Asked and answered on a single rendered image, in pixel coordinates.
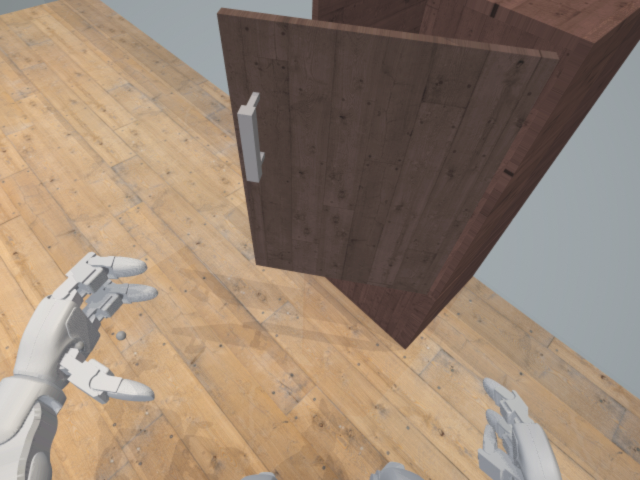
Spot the robot left hand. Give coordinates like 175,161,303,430
13,252,158,404

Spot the robot right hand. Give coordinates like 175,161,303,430
478,378,562,480

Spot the cupboard door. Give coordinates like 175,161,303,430
217,8,559,295

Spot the handle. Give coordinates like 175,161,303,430
237,92,265,183

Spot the right robot shin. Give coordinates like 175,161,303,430
381,462,405,471

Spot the left robot forearm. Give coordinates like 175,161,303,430
0,375,67,480

